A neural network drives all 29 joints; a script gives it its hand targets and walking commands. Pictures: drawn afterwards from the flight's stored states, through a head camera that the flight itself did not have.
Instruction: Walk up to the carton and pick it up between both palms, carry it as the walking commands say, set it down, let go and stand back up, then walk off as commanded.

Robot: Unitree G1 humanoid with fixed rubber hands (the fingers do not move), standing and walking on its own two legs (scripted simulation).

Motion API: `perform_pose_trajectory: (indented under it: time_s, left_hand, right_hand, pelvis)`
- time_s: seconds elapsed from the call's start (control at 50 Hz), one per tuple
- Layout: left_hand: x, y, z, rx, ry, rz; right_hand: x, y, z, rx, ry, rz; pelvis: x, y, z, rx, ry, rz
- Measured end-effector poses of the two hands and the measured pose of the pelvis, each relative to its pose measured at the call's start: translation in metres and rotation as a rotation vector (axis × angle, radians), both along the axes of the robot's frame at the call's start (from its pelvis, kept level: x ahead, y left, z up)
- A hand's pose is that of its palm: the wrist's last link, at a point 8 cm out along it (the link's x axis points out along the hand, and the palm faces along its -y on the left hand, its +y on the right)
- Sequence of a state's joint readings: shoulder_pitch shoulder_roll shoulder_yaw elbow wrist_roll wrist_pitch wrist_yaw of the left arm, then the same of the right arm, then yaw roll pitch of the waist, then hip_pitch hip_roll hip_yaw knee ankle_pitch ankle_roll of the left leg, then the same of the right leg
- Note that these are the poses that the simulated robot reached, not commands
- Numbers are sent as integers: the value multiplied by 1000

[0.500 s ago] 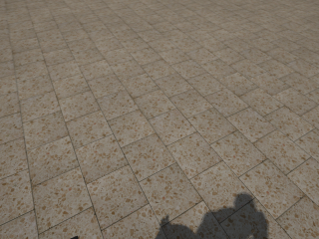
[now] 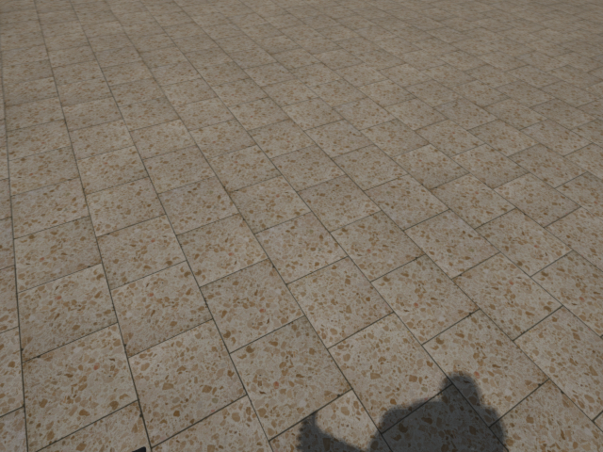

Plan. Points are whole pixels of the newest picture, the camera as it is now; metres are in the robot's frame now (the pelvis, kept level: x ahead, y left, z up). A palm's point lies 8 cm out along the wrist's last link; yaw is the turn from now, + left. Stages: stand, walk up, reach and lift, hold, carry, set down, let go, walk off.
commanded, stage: stand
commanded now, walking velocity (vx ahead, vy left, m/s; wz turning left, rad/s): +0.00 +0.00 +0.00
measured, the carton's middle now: out of the picture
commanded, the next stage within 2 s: walk off in 0.76 s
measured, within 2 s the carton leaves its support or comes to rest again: neither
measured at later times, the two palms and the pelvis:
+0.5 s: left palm out of the picture +0.09 +0.20 -0.10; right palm out of the picture +0.05 -0.30 -0.10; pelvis -0.01 -0.02 +0.00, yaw +0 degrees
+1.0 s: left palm out of the picture +0.08 +0.20 -0.10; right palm out of the picture +0.04 -0.29 -0.10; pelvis -0.03 -0.02 +0.01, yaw +0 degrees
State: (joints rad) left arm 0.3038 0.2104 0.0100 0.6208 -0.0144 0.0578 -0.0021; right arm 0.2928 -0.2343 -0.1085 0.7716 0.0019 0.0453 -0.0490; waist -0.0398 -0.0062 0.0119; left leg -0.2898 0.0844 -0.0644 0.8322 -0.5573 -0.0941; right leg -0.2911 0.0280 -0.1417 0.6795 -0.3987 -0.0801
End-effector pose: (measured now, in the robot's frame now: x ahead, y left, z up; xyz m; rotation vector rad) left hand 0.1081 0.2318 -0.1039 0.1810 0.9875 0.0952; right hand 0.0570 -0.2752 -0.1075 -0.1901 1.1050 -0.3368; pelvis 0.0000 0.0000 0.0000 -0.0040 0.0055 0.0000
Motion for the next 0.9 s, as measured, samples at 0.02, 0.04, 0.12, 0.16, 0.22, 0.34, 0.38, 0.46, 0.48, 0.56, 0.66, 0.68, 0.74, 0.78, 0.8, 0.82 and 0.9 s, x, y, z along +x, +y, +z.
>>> perform_pose_trajectory:
  time_s: [0.02, 0.04, 0.12, 0.16, 0.22, 0.34, 0.38, 0.46, 0.48, 0.56, 0.66, 0.68, 0.74, 0.78, 0.8, 0.82, 0.9]
  left_hand:
    - [0, -4, 3, 2, -2, 3]
    - [-1, -8, 7, 5, -1, 5]
    - [-3, -22, 13, 10, 1, 7]
    - [-4, -27, 14, 12, 1, 7]
    - [-5, -32, 13, 11, -6, 4]
    - [-9, -36, 7, -7, -13, 7]
    - [-11, -35, 5, -14, -15, 8]
    - [-12, -32, 1, -28, -20, 8]
    - [-13, -31, 1, -31, -21, 9]
    - [-16, -29, 2, -33, -25, 10]
    - [-19, -29, 3, -31, -30, 11]
    - [-20, -29, 3, -31, -31, 11]
    - [-21, -29, 4, -31, -34, 11]
    - [-23, -29, 4, -30, -36, 11]
    - [-23, -29, 4, -30, -37, 11]
    - [-24, -29, 4, -30, -38, 11]
    - [-26, -28, 5, -30, -40, 11]
  right_hand:
    - [2, -3, 1, 8, -4, 2]
    - [3, -6, 1, 16, -6, 5]
    - [4, -15, 2, 40, 0, 9]
    - [1, -19, 2, 46, 4, 7]
    - [-2, -24, 1, 45, 7, 0]
    - [-7, -28, 4, 28, 6, 0]
    - [-8, -27, 5, 21, 4, 1]
    - [-9, -24, 8, 8, -4, 2]
    - [-9, -22, 9, 6, -9, 4]
    - [-9, -19, 12, 4, -30, 9]
    - [-11, -18, 12, 5, -43, 12]
    - [-11, -18, 12, 5, -44, 12]
    - [-13, -18, 12, 6, -47, 12]
    - [-15, -18, 12, 8, -49, 12]
    - [-15, -17, 12, 9, -50, 12]
    - [-16, -17, 12, 10, -51, 12]
    - [-17, -16, 12, 12, -53, 11]
  pelvis:
    - [1, -4, 2, 6, 1, 1]
    - [1, -8, 4, 11, 2, 2]
    - [-1, -19, 9, 25, 7, 2]
    - [-2, -23, 10, 27, 4, 0]
    - [-5, -28, 9, 24, -1, -5]
    - [-10, -30, 6, 6, -8, -3]
    - [-11, -29, 5, -1, -9, -2]
    - [-13, -24, 4, -14, -15, -1]
    - [-14, -23, 4, -14, -16, -1]
    - [-16, -20, 6, -15, -20, 1]
    - [-20, -20, 6, -14, -25, 1]
    - [-21, -20, 6, -14, -26, 1]
    - [-23, -20, 6, -13, -29, 1]
    - [-24, -20, 6, -13, -31, 1]
    - [-25, -20, 6, -13, -32, 1]
    - [-26, -20, 6, -13, -32, 1]
    - [-28, -20, 6, -13, -35, 1]
